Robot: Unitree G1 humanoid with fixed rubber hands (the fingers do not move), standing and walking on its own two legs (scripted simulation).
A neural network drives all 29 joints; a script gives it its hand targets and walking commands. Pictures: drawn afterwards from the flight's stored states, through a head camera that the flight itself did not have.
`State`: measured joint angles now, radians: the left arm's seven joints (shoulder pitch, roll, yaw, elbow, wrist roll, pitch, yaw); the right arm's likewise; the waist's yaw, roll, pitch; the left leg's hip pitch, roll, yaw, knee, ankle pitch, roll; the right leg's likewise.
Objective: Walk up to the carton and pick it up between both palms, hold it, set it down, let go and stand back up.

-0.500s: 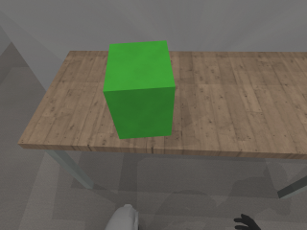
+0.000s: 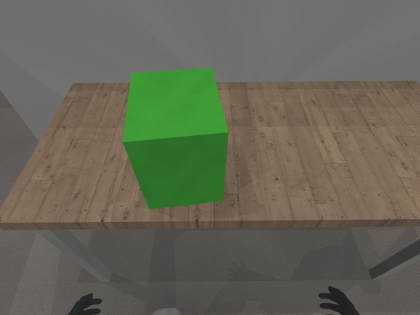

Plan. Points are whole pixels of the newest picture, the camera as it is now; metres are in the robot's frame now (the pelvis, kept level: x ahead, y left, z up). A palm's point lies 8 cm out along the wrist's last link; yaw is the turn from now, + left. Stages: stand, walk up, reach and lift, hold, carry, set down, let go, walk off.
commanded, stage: walk up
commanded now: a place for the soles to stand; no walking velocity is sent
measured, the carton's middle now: (179, 140) +0.48 +0.07 +0.03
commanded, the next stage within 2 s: none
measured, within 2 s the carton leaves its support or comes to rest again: neither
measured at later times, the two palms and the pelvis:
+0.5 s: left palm out of the picture +0.08 +0.28 -0.09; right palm out of the picture +0.11 -0.25 -0.08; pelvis +0.00 +0.01 +0.01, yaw +2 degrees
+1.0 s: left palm out of the picture +0.05 +0.36 -0.10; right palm out of the picture +0.09 -0.16 -0.08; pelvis -0.02 +0.09 +0.01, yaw +1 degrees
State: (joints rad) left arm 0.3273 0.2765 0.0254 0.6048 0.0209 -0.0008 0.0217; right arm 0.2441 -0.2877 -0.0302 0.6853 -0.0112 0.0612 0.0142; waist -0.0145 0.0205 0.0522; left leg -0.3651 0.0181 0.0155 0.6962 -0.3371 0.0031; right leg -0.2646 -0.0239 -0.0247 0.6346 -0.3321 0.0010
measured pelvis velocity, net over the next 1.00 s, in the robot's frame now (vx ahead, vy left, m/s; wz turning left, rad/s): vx -0.02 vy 0.09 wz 0.02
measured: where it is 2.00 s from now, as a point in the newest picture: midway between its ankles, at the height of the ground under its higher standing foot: outside the picture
